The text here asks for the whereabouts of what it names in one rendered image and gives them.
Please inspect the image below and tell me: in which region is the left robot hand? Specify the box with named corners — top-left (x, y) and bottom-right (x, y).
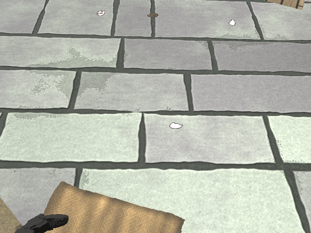
top-left (15, 214), bottom-right (69, 233)

